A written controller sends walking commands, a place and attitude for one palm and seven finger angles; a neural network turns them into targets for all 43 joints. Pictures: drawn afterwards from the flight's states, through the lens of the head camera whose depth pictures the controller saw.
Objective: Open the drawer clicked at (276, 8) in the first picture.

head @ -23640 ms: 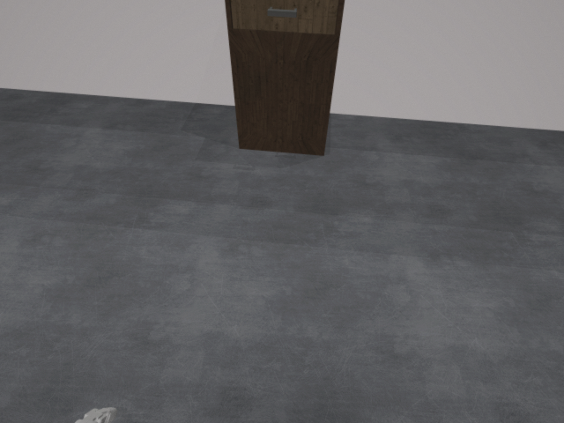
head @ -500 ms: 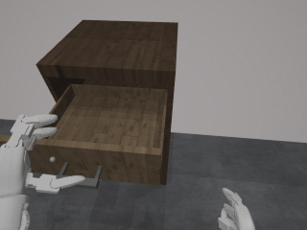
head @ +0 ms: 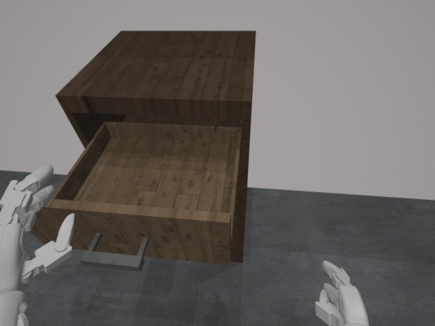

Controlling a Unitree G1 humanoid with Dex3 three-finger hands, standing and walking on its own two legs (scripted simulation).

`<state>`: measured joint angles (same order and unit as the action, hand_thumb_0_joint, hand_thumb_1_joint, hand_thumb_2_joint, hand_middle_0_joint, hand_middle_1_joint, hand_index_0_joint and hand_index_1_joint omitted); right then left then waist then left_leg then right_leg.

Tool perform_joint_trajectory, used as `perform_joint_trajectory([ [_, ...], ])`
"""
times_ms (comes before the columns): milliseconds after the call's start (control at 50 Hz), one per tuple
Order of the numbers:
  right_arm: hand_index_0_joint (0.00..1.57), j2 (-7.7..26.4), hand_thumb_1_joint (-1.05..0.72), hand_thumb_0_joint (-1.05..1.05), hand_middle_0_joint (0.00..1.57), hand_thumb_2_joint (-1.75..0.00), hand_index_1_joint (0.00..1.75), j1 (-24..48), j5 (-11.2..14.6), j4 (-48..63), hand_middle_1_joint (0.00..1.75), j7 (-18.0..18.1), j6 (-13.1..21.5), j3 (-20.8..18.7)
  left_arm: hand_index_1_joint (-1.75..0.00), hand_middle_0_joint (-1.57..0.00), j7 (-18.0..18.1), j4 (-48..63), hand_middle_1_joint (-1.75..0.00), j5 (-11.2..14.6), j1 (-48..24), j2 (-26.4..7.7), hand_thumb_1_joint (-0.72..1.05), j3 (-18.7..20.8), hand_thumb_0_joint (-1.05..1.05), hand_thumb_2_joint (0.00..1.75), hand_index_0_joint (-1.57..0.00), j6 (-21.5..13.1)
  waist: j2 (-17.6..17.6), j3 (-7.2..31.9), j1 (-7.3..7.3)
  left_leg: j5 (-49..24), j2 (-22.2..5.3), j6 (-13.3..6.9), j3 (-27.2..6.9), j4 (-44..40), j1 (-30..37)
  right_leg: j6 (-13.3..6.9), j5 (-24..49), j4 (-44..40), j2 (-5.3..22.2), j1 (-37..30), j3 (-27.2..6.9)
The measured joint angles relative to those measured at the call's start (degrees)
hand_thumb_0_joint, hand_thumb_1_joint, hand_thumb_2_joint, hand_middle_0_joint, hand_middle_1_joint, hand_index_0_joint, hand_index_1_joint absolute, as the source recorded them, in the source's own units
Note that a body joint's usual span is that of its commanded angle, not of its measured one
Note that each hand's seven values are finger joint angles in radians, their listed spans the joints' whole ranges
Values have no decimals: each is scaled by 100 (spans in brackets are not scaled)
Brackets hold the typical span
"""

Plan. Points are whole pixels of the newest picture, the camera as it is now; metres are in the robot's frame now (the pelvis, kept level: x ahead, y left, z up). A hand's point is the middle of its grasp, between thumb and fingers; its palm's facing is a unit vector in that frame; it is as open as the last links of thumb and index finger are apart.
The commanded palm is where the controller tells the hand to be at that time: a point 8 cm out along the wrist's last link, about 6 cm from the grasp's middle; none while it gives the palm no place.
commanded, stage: draw the hand back to the body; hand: left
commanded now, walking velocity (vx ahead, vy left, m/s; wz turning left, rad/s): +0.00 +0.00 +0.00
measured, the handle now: (116, 250) +0.25 +0.25 -0.02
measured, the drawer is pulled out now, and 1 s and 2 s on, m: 0.29 0.29 0.29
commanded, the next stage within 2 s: step back with the hand held close in 0.20 s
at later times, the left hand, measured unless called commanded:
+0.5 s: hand (53, 244) +0.17 +0.25 +0.16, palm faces +0.37 -0.81 -0.46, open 7.4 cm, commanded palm +0.11 +0.29 +0.17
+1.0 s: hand (19, 296) +0.11 +0.25 +0.16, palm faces +0.40 -0.81 -0.43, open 7.4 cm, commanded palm +0.05 +0.29 +0.17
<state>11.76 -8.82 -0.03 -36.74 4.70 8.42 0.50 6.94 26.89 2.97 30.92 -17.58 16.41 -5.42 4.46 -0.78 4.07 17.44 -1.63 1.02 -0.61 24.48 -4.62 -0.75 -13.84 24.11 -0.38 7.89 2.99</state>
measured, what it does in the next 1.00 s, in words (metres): shifts its weight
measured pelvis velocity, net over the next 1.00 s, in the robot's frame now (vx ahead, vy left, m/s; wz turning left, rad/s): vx -0.08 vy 0.01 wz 0.01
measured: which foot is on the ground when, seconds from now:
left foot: down 0.00-1.00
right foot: down 0.00-1.00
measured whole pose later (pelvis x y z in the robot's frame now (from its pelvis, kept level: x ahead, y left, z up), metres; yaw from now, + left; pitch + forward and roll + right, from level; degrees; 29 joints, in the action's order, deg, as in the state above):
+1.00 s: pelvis -0.08 +0.01 -0.02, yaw +0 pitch +2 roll +0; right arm 10.8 -10.1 0.3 -31.6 3.6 5.4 0.9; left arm 8.9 35.1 2.3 35.5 -20.1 20.7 -11.7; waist -0.2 -0.3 1.1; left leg 16.5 0.1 -0.6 -0.6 36.4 -22.1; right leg 0.1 -10.8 33.0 1.5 23.9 2.8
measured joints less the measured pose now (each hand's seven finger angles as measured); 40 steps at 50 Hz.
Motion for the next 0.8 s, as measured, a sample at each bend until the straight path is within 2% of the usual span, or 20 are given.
perform_joint_trajectory([
  [140,20,-34,-90,1,20,-90,30,-31,-5,18,30,-10,27,37,-37,-22,-6,32,-36,-4,14,-2,79,-64,1,85,-22,26,-37,11,0,-16,16,-1,-12,24,-18,-1,4,39,17,20,11],
  [320,20,-42,-90,1,20,-90,30,-100,21,11,30,-20,48,35,-32,-21,8,26,-31,0,31,-24,88,-14,1,89,-21,-5,-41,14,-31,-21,23,-2,-9,80,-68,0,11,94,26,70,9],
  [440,20,67,-90,1,20,-90,30,-77,48,210,30,-63,-209,45,-31,-21,-37,131,-30,-15,72,-123,89,322,1,89,-21,-342,-63,15,-242,-23,26,-33,-76,304,-545,16,108,100,30,422,73],
  [620,20,148,-90,1,20,-90,30,-41,83,422,30,-45,-526,-165,-31,-21,-41,464,-30,-29,569,-342,89,296,1,89,-21,-448,-248,-96,-469,-154,190,-148,38,388,-983,136,212,286,194,930,-48],
  [720,20,63,-90,1,20,-90,30,-63,89,492,30,-24,-568,-182,-31,-21,29,663,-30,-9,708,-515,89,444,1,89,-21,-473,-399,-106,-470,-174,237,-186,53,554,-1191,165,243,436,244,1129,-66],
  [800,20,-23,-90,1,20,-90,30,-84,64,535,30,-33,-501,-121,-31,-21,97,795,-30,-20,691,-535,89,532,1,89,-21,-515,-516,-82,-408,-200,276,-203,73,679,-1331,176,246,618,285,1299,-90],
])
